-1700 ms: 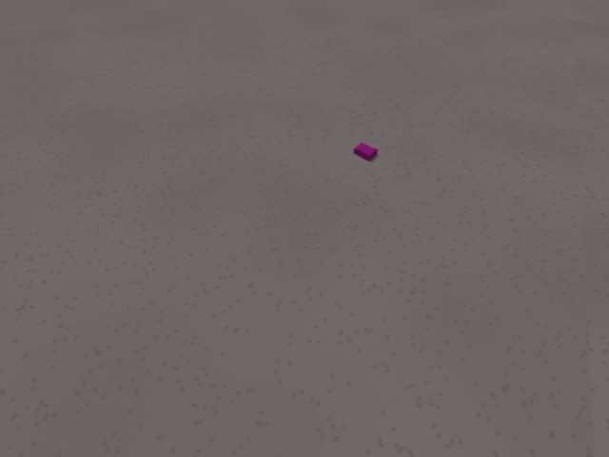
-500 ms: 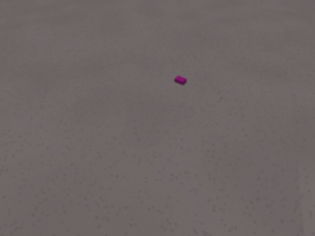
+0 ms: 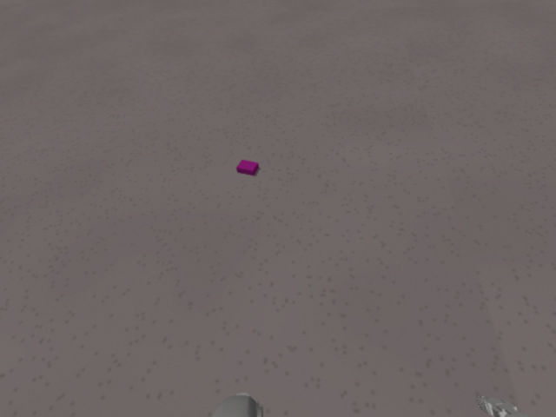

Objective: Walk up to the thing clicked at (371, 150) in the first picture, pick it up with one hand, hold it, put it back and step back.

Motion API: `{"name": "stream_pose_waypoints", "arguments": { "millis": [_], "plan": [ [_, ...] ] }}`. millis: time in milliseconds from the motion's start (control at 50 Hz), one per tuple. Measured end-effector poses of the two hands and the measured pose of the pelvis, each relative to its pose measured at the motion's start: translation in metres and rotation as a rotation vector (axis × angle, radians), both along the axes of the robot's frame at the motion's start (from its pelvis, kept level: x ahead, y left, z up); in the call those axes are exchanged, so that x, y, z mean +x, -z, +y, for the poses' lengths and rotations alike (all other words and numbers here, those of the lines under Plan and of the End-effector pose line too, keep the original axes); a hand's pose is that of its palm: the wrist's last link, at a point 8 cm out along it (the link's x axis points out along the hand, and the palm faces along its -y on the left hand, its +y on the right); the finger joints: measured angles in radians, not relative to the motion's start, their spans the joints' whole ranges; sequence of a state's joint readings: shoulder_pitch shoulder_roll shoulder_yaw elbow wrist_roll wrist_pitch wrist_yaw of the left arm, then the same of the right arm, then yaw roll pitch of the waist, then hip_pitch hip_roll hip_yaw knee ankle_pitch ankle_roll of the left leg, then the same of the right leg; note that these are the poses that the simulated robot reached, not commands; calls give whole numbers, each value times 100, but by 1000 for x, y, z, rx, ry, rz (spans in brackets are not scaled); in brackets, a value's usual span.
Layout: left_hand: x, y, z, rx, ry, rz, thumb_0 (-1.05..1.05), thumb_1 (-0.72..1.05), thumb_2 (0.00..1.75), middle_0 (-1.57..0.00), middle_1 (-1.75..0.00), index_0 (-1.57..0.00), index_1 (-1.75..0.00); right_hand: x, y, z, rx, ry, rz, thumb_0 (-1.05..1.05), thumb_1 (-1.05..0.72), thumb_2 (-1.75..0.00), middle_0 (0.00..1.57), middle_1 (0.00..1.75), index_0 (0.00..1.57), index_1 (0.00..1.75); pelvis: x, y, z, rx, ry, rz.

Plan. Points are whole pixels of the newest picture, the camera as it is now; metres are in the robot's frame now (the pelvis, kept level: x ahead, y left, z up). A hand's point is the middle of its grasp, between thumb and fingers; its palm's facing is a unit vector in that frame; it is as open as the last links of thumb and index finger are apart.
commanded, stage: walk up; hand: left
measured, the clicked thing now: (247, 167) +1.51 +0.34 -0.76
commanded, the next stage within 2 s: none
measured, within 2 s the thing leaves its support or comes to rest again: neither
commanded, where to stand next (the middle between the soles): +1.11 +0.32 m, yaw -22 degrees
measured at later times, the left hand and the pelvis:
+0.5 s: hand (139, 265) +0.44 +0.36 -0.13, palm faces -0.22 -0.88 -0.41, open 7.4 cm; pelvis +0.28 +0.11 +0.00, yaw -9 degrees
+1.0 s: hand (136, 216) +0.60 +0.43 -0.14, palm faces -0.22 -0.86 -0.46, open 7.4 cm; pelvis +0.50 +0.15 -0.02, yaw -14 degrees
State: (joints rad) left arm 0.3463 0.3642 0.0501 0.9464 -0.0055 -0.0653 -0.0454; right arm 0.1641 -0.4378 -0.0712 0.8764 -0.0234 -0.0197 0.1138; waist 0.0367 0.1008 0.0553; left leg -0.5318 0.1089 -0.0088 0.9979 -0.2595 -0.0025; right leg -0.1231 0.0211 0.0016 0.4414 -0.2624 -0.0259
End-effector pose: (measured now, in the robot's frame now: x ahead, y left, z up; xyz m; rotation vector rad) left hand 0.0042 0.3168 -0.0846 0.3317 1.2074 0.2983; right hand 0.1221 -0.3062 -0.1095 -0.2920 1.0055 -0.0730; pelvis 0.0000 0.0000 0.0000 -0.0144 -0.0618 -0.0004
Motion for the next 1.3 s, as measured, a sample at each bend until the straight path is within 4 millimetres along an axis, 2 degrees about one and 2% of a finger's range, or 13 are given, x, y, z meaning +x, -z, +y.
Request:
{"name": "stream_pose_waypoints", "arguments": {
  "millis": [140,240,300,420,520,600,660,720,820,940,1040,1140,1300],
  "plan": [
    [86,15,33,-17,78,27,1,90,89,-21,-30,-21,-30,52,-5,13,-54,55,52,1,-91,-90,20,30,21,29,78,7,32,-31,42,33],
    [178,41,82,10,147,42,1,90,89,-21,-30,-21,-30,101,-1,36,-107,122,50,1,-91,-90,20,30,21,29,144,27,66,-5,61,51],
    [242,43,97,24,199,31,1,91,90,-21,-30,-20,-30,114,-6,55,-111,171,28,1,-91,-90,20,30,21,29,173,25,82,3,94,47],
    [366,17,97,-4,312,-70,1,91,90,-21,-30,-20,-30,115,-19,83,-90,293,91,1,-91,-90,20,30,21,29,236,3,99,10,137,43],
    [454,3,87,-7,372,-142,0,91,90,-21,-30,-20,-30,122,-8,95,-72,341,171,1,-90,-90,20,30,21,30,288,2,107,32,164,32],
    [514,-1,71,-3,423,-165,0,91,90,-21,-30,-20,-30,144,11,99,-41,366,202,1,-90,-90,20,30,21,30,330,10,108,39,186,27],
    [554,5,62,11,435,-198,0,91,90,-21,-30,-20,-30,174,33,97,-18,374,204,1,-90,-90,20,30,21,30,363,24,102,32,196,24],
    [575,7,58,18,411,-234,0,91,90,-21,-30,-20,-30,215,44,101,1,349,205,1,-91,-90,20,30,21,29,389,29,99,1,199,15],
    [578,1,75,21,345,-194,0,91,89,-21,-30,-20,-30,296,29,105,7,291,126,1,-91,-90,20,30,21,29,427,16,107,-1,218,5],
    [581,4,121,45,322,-71,0,90,89,-21,-30,-20,-30,375,4,105,-46,270,31,1,-91,-90,20,30,21,29,474,11,133,-19,242,9],
    [611,22,174,61,318,-6,0,90,89,-21,-30,-21,-30,422,-7,120,-109,277,37,1,-91,-90,20,30,21,29,522,21,166,-40,249,29],
    [673,48,217,82,340,39,1,90,90,-21,-30,-20,-30,444,-10,153,-163,336,26,1,-91,-90,20,30,21,29,568,35,201,-6,275,19],
    [780,26,211,14,423,-15,1,91,90,-21,-30,-20,-30,435,-18,217,-91,461,154,1,-91,-90,20,30,21,29,629,5,226,5,299,23]
  ]
}}
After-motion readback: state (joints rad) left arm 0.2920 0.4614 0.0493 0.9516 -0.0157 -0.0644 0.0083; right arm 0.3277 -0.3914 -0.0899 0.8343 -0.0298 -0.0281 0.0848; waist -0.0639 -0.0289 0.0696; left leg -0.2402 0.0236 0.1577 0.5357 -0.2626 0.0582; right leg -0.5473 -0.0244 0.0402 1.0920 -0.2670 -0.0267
